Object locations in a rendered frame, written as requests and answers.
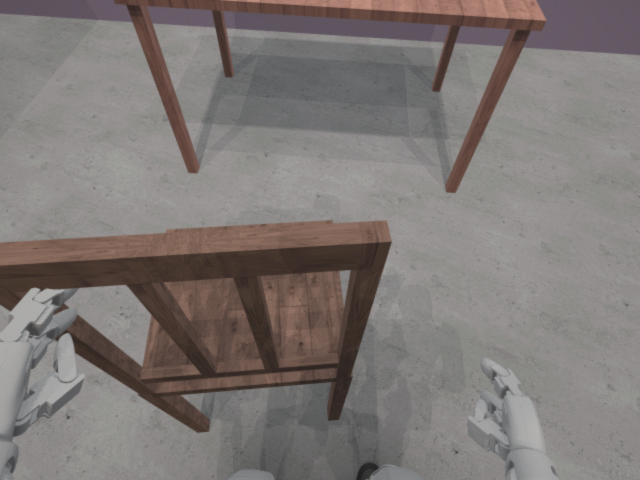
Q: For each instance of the robot left hand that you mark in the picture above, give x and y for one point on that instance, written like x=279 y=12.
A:
x=23 y=343

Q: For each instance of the chair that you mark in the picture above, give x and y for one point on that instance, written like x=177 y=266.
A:
x=232 y=307

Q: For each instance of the right robot forearm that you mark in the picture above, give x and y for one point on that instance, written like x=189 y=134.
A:
x=528 y=464

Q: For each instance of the robot right hand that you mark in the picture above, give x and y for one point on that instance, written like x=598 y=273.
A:
x=515 y=422

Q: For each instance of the table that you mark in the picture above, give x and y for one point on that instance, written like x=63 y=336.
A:
x=521 y=16

